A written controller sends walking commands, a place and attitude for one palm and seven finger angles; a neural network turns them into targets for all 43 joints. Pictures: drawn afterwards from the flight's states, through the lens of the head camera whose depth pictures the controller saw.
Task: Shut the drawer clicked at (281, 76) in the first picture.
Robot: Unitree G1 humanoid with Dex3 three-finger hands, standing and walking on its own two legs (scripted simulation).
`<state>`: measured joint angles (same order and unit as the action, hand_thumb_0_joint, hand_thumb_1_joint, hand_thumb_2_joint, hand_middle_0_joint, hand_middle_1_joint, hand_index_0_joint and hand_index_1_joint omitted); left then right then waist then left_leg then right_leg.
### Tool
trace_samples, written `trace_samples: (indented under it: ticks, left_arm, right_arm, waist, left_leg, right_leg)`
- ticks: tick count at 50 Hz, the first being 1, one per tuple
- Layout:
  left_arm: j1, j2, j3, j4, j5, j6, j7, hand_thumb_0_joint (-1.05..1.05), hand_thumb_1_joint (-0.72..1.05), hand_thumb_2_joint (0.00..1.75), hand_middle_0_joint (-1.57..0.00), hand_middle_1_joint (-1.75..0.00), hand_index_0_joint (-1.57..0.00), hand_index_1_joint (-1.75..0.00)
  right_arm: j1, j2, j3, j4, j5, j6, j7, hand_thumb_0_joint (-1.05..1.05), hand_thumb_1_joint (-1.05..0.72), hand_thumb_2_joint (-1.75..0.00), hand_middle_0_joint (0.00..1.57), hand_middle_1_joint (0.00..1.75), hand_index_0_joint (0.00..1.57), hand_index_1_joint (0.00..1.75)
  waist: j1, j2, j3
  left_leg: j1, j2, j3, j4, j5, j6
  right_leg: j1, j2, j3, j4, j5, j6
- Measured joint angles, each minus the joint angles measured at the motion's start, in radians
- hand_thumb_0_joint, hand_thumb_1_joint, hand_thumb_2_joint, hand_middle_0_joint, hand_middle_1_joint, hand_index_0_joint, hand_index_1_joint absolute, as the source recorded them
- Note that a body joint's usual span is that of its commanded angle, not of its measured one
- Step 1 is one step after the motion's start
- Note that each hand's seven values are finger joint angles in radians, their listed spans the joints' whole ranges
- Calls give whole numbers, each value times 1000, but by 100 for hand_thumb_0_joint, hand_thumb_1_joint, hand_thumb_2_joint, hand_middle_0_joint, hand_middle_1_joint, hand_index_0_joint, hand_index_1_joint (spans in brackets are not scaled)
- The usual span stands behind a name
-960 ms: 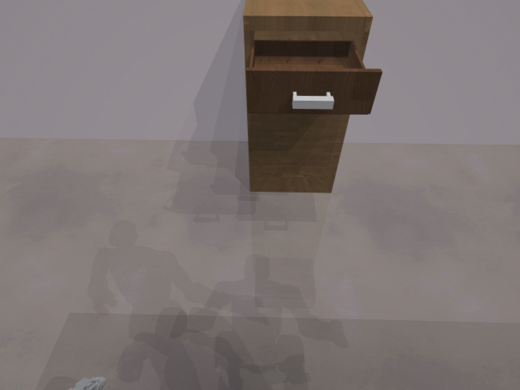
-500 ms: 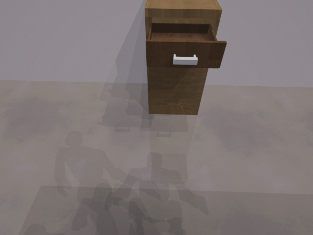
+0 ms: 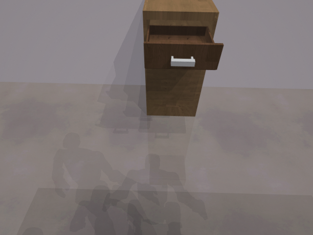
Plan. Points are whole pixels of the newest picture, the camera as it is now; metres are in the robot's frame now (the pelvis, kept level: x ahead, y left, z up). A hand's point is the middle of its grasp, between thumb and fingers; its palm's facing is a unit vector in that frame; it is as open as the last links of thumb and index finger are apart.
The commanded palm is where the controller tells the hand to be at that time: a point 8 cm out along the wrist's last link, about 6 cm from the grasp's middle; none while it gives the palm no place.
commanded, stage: look at it before walking up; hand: left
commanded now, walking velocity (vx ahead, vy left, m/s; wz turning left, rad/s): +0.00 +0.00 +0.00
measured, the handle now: (182, 60) +0.91 -0.08 -0.02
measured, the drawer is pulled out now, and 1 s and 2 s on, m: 0.30 0.30 0.30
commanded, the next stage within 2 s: walk to a spot facing it in 0.48 s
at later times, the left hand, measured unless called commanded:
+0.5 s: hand out of the picture +0.07 +0.25 -0.16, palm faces -0.01 -0.94 -0.33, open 7.4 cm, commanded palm none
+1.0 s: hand out of the picture +0.06 +0.20 -0.18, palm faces -0.14 -0.96 -0.26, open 7.4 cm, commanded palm none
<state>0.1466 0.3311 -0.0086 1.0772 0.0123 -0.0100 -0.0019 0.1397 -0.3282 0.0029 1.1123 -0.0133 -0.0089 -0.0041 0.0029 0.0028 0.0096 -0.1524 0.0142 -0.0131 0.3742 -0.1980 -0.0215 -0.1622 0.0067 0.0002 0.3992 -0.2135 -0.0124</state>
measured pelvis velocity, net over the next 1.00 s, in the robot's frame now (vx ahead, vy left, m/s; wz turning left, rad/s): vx -0.01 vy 0.00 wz -0.17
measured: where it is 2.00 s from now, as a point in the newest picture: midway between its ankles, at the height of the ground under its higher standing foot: outside the picture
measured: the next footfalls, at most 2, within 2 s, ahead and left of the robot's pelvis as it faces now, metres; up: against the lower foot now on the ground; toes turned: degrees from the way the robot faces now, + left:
left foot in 1.60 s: +0.17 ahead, +0.09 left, +0.00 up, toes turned -27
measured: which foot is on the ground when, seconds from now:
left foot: down 0.00-1.00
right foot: down 0.00-1.00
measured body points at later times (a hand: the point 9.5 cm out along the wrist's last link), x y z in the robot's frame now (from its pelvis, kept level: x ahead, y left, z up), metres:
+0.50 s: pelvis +0.01 +0.00 +0.00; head +0.01 +0.00 +0.45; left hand +0.07 +0.30 -0.13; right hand +0.09 -0.29 -0.13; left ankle +0.00 +0.13 -0.74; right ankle +0.00 -0.11 -0.74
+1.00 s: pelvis -0.01 +0.00 -0.02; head +0.01 -0.01 +0.43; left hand +0.07 +0.25 -0.16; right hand +0.01 -0.27 -0.17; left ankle +0.00 +0.13 -0.74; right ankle +0.00 -0.10 -0.74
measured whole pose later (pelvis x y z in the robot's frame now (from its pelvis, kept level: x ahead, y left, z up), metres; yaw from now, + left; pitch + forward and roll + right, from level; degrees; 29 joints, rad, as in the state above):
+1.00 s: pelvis -0.01 +0.00 -0.02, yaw -10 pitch -1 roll +2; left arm 0.23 0.25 0.03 0.96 0.02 0.06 -0.02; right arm 0.18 -0.23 -0.04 0.99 -0.02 0.03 -0.02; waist 0.03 -0.03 0.08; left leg -0.24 0.06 0.15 0.60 -0.32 -0.03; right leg -0.36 0.03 0.07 0.73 -0.35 0.00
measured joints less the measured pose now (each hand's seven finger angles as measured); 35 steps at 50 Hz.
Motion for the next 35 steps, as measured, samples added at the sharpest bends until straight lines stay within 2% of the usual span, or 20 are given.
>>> trace_samples:
  ticks: [30, 35]
  left_arm:
    - [13, 1, 2, 12, 1, 0, 2, 0, 90, 90, -20, -30, -20, -30]
    - [21, -4, 9, -1, 1, 12, 4, 0, 90, 90, -20, -30, -20, -30]
  right_arm:
    - [-12, 3, 3, 3, 3, -4, -4, 0, -90, -90, 20, 30, 20, 30]
    - [-18, 5, -3, -9, 1, -1, -11, 0, -90, -90, 20, 30, 20, 30]
  waist:
    - [8, -3, 3]
    - [18, -1, 7]
  left_leg:
    - [25, -7, 0, -29, 4, 6]
    - [15, 1, 20, -10, -6, 4]
  right_leg:
    - [26, -7, 0, -30, 5, 7]
    - [7, 1, 20, -10, 2, 6]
